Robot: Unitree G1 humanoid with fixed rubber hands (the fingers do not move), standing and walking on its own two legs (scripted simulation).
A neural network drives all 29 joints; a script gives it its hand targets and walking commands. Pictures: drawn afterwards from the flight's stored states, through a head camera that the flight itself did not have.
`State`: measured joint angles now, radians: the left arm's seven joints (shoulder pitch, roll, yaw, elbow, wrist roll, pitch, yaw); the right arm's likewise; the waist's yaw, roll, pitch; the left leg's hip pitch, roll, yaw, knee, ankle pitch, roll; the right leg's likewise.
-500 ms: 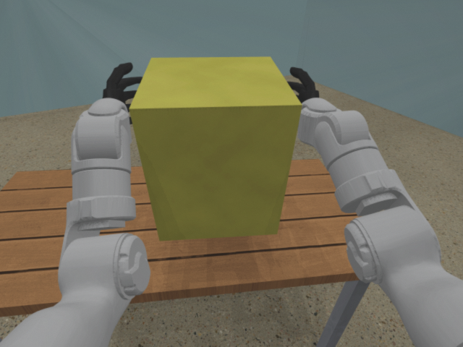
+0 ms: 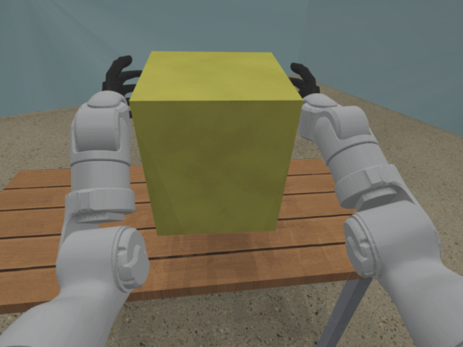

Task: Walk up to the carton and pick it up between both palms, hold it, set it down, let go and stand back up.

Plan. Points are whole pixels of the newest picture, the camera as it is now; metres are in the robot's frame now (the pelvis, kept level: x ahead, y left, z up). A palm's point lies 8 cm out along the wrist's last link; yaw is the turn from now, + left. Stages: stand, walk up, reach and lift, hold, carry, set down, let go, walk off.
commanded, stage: hold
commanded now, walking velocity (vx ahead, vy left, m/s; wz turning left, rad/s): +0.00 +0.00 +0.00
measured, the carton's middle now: (215, 143) +0.39 +0.02 +0.24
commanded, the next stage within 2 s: none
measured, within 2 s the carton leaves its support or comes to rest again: neither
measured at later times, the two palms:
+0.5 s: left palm (119, 107) +0.37 +0.16 +0.31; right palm (310, 109) +0.37 -0.14 +0.31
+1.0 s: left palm (119, 107) +0.38 +0.17 +0.31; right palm (308, 108) +0.38 -0.13 +0.31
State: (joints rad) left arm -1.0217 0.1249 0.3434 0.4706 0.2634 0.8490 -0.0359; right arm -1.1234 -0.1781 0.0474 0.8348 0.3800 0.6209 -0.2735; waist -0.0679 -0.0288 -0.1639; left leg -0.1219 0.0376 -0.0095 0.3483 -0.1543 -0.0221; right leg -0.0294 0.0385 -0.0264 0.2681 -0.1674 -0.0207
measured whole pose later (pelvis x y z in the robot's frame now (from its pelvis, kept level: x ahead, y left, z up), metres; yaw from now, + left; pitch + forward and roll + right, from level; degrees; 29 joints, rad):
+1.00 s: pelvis +0.01 +0.00 +0.00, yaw +0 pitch -5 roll -1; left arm -0.98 0.11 0.35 0.42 0.27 0.85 -0.04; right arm -1.09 -0.19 0.07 0.79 0.41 0.64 -0.29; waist -0.08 -0.03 -0.15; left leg -0.10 0.04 -0.01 0.35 -0.17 -0.02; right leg 0.00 0.04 -0.03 0.25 -0.17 -0.02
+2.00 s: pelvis +0.00 +0.00 +0.00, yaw +0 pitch -4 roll -1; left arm -0.99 0.11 0.33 0.44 0.27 0.85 -0.04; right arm -1.11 -0.19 0.06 0.82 0.40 0.64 -0.28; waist -0.07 -0.02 -0.16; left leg -0.11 0.04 -0.01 0.35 -0.17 -0.02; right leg -0.02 0.04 -0.02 0.26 -0.17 -0.02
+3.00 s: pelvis +0.01 +0.00 +0.00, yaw +0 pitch -5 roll -1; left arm -0.96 0.10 0.33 0.40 0.27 0.86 -0.04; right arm -1.09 -0.19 0.08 0.80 0.42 0.64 -0.28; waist -0.08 -0.03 -0.15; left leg -0.10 0.04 -0.01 0.36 -0.17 -0.02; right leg 0.00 0.04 -0.02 0.26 -0.17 -0.02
